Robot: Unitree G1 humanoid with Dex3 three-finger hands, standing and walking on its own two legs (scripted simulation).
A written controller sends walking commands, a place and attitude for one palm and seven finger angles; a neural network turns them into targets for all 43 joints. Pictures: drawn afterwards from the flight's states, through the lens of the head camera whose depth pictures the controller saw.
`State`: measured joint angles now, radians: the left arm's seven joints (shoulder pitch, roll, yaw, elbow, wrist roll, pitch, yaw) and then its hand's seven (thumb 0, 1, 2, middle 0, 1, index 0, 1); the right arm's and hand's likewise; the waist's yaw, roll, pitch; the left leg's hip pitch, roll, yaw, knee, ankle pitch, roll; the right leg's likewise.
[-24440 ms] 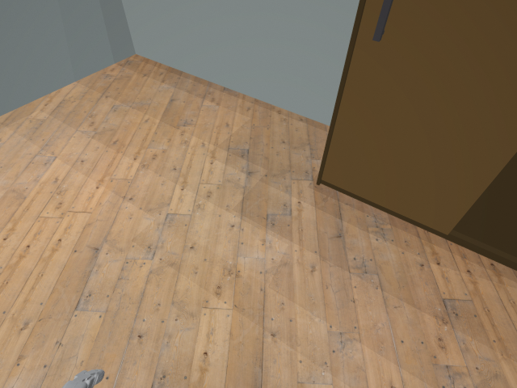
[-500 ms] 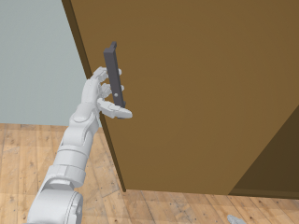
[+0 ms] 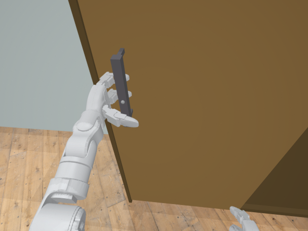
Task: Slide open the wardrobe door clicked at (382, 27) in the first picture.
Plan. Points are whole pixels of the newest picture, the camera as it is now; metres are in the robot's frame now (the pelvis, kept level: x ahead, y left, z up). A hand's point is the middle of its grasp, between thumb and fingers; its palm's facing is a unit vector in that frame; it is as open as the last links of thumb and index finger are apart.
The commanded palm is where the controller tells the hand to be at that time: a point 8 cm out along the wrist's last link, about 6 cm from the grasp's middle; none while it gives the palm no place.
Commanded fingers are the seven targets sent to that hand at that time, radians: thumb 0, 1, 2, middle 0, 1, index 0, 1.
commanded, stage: slide the fingers in behind the handle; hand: left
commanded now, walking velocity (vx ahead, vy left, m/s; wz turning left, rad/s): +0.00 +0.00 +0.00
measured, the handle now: (125, 91) +0.45 +0.11 +0.16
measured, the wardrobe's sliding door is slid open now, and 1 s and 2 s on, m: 0.00 0.00 0.00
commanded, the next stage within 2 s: grip the handle and tug to test in 0.34 s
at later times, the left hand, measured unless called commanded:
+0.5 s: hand (124, 104) +0.38 +0.10 +0.17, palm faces -0.06 -1.00 -0.01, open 14.2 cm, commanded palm +0.35 +0.14 +0.17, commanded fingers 0.00 -0.31 0.38 -0.32 -1.23 -0.32 -1.23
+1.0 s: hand (124, 103) +0.38 +0.10 +0.17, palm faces -0.05 -1.00 -0.01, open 7.8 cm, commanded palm +0.36 +0.15 +0.17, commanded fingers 0.00 0.85 0.88 -0.44 -1.39 -0.44 -1.39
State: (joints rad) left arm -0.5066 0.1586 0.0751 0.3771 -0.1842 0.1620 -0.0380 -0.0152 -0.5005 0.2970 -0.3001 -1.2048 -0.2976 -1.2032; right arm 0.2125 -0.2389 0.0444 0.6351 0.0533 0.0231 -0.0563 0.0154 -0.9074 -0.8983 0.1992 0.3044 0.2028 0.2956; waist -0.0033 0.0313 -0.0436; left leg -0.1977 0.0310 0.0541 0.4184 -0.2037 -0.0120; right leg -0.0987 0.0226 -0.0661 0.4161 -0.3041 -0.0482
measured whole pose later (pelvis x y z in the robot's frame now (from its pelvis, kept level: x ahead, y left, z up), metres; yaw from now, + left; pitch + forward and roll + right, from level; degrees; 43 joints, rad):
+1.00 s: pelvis +0.00 +0.01 +0.00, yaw +0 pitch -1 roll +1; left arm -0.51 0.14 0.05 0.36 -0.18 0.19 0.00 0.00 0.41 0.69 -0.34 -1.31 -0.34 -1.31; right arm 0.22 -0.24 0.04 0.65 0.05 0.03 -0.06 0.02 -0.91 -0.90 0.20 0.30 0.20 0.30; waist -0.01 0.03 -0.03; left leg -0.19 0.02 0.05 0.41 -0.20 -0.01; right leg -0.09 0.02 -0.07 0.41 -0.30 -0.04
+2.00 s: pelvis +0.04 +0.00 +0.00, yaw -3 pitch +1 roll +1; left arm -0.18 0.16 0.09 -0.09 -0.18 0.30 -0.01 0.00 0.72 0.74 -0.24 -1.34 -0.21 -1.30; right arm 0.20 -0.24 0.04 0.54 0.04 0.09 -0.03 0.02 -0.91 -0.90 0.20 0.30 0.20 0.30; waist -0.03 0.03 -0.08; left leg -0.15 0.03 0.08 0.40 -0.24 -0.01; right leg -0.07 0.02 -0.02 0.40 -0.32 -0.04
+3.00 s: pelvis -0.01 -0.04 -0.02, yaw -2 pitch -2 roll -1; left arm -0.53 0.21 0.04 0.29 -0.14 0.00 0.14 -0.04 0.73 0.85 -0.45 -1.41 -0.21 -1.40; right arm 0.21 -0.20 0.03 0.64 0.04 0.08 -0.08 0.02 -0.91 -0.90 0.20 0.30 0.20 0.30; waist 0.04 0.07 0.10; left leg -0.28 0.13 0.01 0.64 -0.32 -0.05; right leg -0.35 -0.01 -0.04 0.73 -0.41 -0.01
